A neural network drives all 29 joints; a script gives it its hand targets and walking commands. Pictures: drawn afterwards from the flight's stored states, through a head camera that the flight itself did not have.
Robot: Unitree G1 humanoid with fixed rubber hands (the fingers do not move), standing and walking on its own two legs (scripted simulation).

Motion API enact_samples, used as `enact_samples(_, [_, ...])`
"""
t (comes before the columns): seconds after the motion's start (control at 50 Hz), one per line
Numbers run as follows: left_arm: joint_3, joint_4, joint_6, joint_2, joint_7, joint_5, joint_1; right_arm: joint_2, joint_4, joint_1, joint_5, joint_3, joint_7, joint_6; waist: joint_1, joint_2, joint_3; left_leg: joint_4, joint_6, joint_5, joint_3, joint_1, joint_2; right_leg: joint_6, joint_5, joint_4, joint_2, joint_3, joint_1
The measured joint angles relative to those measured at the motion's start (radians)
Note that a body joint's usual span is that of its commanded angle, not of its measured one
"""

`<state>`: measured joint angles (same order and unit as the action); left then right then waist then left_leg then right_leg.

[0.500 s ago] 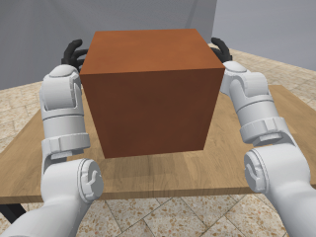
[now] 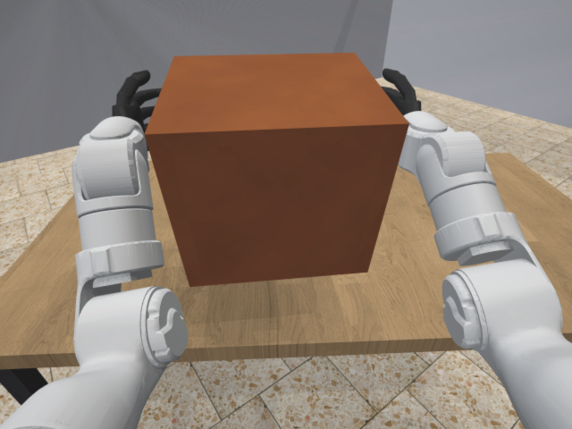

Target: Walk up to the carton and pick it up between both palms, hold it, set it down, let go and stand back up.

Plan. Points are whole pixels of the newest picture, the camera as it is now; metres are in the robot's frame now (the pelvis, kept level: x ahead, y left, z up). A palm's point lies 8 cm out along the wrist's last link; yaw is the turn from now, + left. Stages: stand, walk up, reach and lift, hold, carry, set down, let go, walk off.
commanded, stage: hold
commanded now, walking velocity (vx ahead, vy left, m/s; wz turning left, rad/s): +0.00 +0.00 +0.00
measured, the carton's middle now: (273, 167) +0.38 +0.01 +0.25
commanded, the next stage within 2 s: none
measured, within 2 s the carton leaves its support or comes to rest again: neither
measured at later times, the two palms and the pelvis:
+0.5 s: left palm (131, 132) +0.36 +0.18 +0.32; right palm (404, 126) +0.36 -0.16 +0.31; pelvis +0.00 +0.00 +0.00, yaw +0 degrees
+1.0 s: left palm (131, 132) +0.36 +0.18 +0.32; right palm (404, 126) +0.36 -0.16 +0.31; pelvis +0.00 +0.00 +0.00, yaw +0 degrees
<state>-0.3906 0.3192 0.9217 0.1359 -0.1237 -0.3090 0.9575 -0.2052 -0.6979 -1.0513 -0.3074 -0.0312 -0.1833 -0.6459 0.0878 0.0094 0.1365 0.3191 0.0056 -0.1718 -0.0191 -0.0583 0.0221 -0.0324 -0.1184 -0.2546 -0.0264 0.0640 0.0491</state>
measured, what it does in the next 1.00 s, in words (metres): stands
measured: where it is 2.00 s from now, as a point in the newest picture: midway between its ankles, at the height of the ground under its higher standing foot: outside the picture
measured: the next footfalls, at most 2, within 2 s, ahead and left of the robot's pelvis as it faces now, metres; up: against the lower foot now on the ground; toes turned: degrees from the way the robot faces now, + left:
none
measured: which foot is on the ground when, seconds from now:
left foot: down 0.00-1.00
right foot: down 0.00-1.00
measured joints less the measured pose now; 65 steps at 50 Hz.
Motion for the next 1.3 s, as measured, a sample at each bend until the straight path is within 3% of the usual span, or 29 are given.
enact_samples(1.3, [0.0,-0.006,-0.003,0.0,0.001,0.004,-0.003,0.001,0.006,0.004,-0.001,0.004,-0.003,-0.003,0.002,0.004,0.005,0.0,0.002,0.0,0.004,0.0,0.001,-0.001,-0.001,0.002,-0.002,0.001,-0.002])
